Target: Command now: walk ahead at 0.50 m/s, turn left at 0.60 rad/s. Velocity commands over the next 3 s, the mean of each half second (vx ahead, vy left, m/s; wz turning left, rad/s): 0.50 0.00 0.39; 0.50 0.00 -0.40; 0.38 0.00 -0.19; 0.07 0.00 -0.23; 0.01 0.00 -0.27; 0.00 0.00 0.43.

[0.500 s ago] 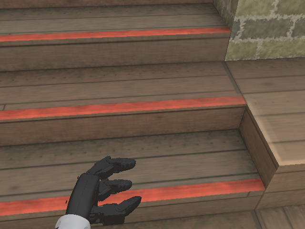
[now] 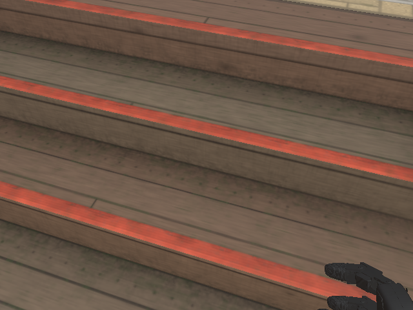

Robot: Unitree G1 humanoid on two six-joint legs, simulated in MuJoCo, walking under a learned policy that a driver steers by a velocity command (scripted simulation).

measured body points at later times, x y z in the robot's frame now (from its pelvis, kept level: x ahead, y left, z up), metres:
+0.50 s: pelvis +0.32 +0.07 +0.14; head +0.32 +0.08 +0.59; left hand +0.40 +0.34 +0.02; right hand +0.45 -0.16 +0.01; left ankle +0.36 +0.16 -0.57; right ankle +0.29 -0.10 -0.32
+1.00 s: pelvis +0.63 +0.03 +0.28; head +0.62 +0.02 +0.73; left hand +0.68 +0.28 +0.14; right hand +0.81 -0.21 +0.19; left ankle +0.56 +0.19 -0.20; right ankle +0.65 -0.01 -0.42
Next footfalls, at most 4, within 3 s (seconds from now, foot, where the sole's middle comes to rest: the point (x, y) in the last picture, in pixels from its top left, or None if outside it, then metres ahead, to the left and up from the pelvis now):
0.30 left None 0.39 0.17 -0.61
0.82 right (223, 218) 0.69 -0.01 -0.46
1.32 left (209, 96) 1.06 0.04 -0.31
2.00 right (322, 48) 1.12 -0.30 -0.16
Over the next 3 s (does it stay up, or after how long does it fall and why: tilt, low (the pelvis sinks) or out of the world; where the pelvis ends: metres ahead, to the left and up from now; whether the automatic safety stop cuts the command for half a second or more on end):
stays up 1.21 -0.15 0.61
